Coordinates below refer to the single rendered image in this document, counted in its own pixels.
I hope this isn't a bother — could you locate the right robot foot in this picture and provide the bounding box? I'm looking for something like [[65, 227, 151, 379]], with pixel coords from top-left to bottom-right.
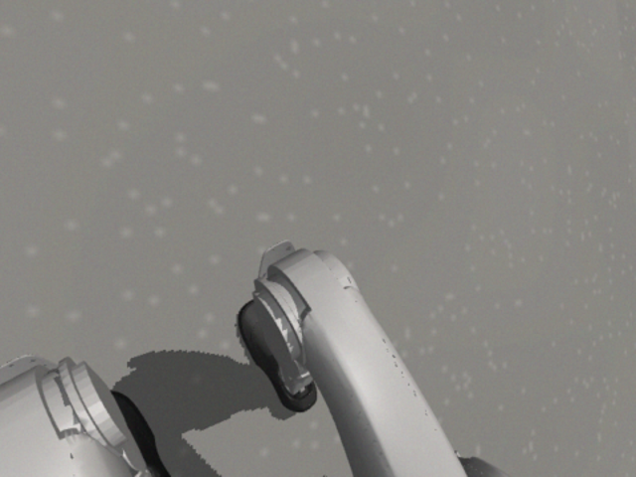
[[238, 300, 317, 412]]

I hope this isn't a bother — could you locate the right robot hand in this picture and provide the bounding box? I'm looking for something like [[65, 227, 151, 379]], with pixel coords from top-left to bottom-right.
[[455, 451, 511, 477]]

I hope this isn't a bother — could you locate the left robot foot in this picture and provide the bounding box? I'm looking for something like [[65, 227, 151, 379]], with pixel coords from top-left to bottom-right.
[[111, 392, 171, 477]]

